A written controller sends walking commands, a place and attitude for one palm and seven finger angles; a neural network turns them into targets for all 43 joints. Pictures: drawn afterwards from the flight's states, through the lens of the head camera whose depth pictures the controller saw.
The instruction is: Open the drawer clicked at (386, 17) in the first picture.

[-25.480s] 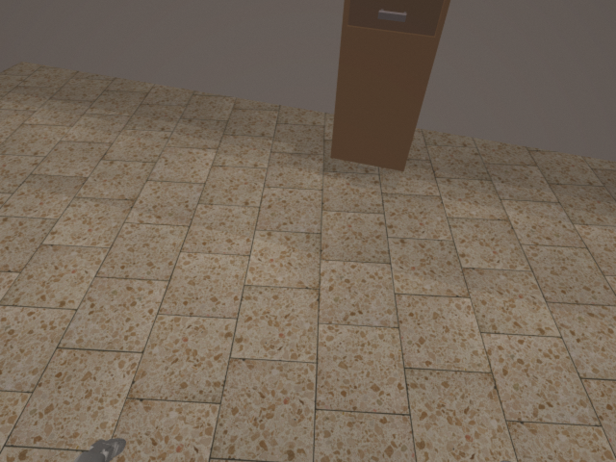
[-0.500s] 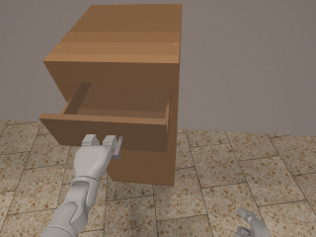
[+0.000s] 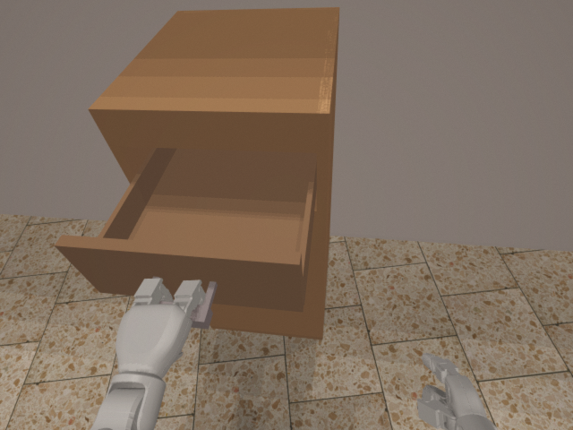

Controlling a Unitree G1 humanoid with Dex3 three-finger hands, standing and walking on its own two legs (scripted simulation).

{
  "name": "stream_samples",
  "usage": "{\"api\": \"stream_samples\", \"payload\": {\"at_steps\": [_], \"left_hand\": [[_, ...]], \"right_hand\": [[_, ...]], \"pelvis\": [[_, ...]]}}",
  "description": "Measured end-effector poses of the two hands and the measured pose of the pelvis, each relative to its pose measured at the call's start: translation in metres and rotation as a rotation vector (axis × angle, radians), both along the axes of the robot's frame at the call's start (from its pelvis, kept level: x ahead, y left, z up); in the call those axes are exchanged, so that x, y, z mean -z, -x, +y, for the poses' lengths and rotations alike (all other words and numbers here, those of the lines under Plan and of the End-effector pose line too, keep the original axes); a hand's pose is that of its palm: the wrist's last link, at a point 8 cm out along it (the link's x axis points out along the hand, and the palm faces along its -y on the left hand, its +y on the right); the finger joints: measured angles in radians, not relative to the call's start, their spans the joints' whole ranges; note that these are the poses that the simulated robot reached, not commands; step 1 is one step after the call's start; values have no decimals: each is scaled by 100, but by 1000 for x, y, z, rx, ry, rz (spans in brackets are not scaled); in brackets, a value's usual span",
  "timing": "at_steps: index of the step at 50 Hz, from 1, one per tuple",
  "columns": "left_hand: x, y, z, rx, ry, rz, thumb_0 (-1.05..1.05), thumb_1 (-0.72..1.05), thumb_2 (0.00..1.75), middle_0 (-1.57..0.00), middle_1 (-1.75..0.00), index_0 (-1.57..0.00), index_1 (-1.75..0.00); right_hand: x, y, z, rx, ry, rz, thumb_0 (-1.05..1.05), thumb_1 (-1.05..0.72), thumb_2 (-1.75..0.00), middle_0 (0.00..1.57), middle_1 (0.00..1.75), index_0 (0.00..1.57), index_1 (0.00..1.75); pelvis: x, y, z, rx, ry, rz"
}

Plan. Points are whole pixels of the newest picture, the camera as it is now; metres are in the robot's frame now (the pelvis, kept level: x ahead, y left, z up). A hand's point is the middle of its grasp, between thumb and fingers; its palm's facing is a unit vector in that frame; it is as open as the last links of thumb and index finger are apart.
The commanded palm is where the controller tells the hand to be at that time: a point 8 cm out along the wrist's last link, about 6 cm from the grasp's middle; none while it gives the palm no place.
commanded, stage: pull the drawer open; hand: left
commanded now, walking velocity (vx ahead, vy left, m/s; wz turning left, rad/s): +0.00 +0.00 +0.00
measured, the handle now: (178, 299) +0.29 +0.19 +0.02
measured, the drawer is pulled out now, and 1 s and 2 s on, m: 0.22 0.30 0.29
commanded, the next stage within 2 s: open the thumb to release the handle in 0.72 s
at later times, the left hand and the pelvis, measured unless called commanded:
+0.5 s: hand (155, 397) +0.17 +0.19 +0.00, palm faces +0.01 -0.11 -0.99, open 5.8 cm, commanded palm +0.13 +0.21 +0.05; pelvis -0.01 -0.01 -0.01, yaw +0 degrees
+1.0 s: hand (153, 399) +0.17 +0.19 +0.00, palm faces +0.05 -0.08 -1.00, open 6.2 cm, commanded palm +0.14 +0.21 +0.05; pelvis -0.01 -0.02 -0.02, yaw +1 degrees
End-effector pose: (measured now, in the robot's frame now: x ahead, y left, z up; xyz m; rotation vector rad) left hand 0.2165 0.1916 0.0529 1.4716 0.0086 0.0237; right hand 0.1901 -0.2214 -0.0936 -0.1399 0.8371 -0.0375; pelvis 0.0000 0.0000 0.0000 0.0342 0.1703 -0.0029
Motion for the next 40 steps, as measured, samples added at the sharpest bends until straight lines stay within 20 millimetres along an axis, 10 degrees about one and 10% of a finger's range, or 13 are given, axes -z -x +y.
{"api": "stream_samples", "payload": {"at_steps": [25, 40], "left_hand": [[-1, 69, 3, -17, 8, 6, 4, 68, 80, -27, -133, -42, -135], [-2, 77, 3, -25, 11, 26, 4, 69, 76, -27, -132, -41, -134]], "right_hand": [[11, -1, -3, -72, 1, -18, 1, -91, -90, 20, 30, 20, 30], [13, 6, -9, -56, -25, -27, 1, -91, -90, 20, 30, 20, 30]], "pelvis": [[13, 9, -9, -1, -13, 11], [16, 10, -18, 11, -24, 26]]}}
